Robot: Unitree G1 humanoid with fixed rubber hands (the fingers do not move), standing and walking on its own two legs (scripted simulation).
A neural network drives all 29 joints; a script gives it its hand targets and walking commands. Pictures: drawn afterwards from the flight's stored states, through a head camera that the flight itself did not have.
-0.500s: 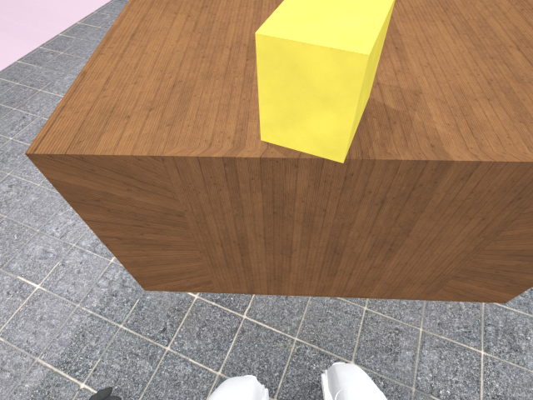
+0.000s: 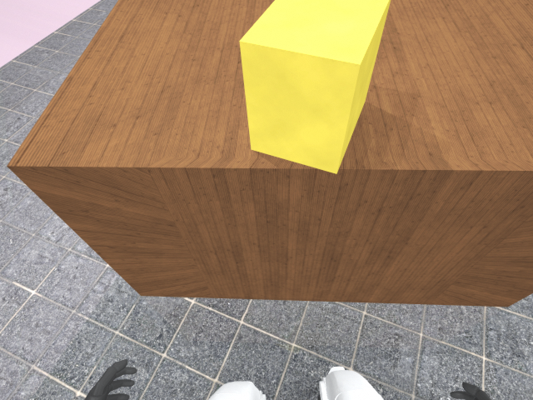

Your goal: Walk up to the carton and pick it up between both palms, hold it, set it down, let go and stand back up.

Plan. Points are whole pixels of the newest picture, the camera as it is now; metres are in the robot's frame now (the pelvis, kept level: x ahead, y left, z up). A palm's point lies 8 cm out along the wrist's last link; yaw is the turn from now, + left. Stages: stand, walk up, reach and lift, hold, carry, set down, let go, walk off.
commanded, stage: walk up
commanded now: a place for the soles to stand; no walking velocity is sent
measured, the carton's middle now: (315, 77) +0.62 -0.04 +0.11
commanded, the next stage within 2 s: none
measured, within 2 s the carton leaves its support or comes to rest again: neither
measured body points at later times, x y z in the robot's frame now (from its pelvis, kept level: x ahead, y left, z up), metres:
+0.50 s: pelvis +0.02 -0.03 +0.00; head +0.06 -0.03 +0.45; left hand +0.15 +0.27 -0.10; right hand +0.08 -0.33 -0.11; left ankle +0.00 +0.09 -0.70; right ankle +0.10 -0.15 -0.68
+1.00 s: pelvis +0.14 -0.05 +0.01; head +0.14 -0.08 +0.45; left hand +0.18 +0.26 -0.08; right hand +0.23 -0.36 -0.11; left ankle +0.20 +0.07 -0.69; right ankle +0.13 -0.16 -0.70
